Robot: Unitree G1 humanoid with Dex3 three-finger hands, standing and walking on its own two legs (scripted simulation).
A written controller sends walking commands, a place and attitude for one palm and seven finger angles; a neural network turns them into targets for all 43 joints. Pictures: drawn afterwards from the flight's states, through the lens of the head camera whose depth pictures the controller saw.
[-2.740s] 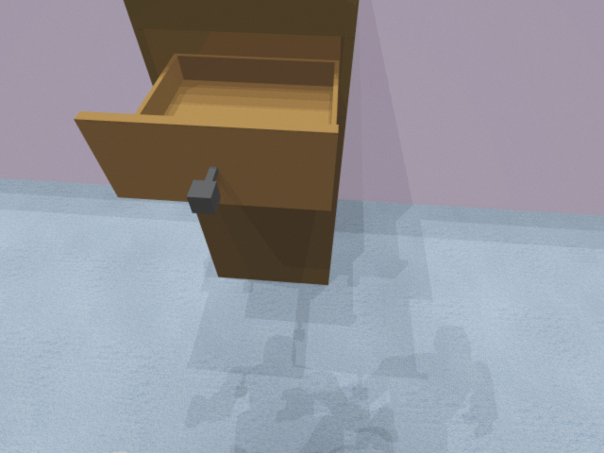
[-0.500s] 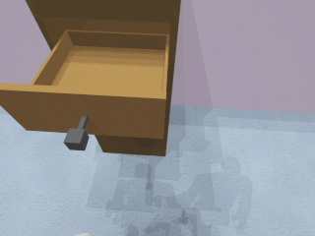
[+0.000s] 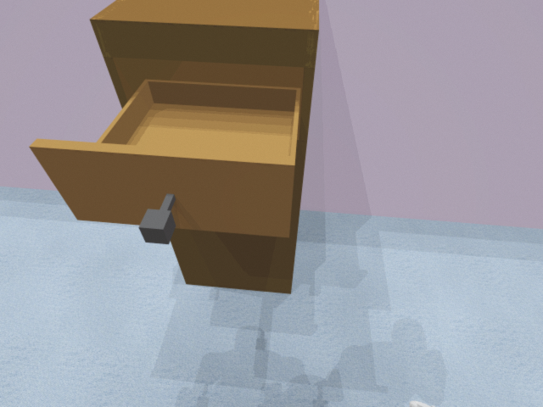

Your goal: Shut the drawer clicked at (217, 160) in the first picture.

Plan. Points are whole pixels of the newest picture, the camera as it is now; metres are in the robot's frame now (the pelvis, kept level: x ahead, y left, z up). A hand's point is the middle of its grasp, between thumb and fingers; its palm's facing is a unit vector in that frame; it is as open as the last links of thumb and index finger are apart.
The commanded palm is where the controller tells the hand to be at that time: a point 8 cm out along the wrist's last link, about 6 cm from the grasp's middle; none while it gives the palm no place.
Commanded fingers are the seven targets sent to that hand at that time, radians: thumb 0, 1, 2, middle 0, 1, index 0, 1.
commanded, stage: come to a stop and stand still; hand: left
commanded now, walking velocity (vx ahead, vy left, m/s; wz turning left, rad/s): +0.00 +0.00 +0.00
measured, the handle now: (162, 216) +0.36 +0.20 +0.10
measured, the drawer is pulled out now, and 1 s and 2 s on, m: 0.30 0.30 0.30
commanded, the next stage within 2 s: look again from close up in 0.56 s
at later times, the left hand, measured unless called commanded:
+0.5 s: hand out of the picture -0.01 +0.25 -0.16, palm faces -0.02 -0.96 -0.27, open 7.4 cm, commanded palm none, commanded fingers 0.00 0.90 0.90 -0.20 -0.30 -0.20 -0.30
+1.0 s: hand out of the picture -0.02 +0.20 -0.16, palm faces -0.01 -0.98 -0.17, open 7.4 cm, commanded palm none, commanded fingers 0.00 0.90 0.90 -0.20 -0.30 -0.20 -0.30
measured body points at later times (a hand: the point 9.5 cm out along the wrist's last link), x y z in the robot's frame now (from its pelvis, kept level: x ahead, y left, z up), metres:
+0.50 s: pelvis -0.02 +0.04 +0.01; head -0.02 +0.04 +0.46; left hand -0.01 +0.30 -0.14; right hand +0.01 -0.22 -0.13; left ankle +0.04 +0.10 -0.73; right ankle -0.02 -0.12 -0.73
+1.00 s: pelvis -0.01 +0.04 +0.02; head -0.01 +0.05 +0.47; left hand -0.02 +0.25 -0.15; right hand +0.01 -0.20 -0.14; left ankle +0.04 +0.10 -0.73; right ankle -0.02 -0.12 -0.73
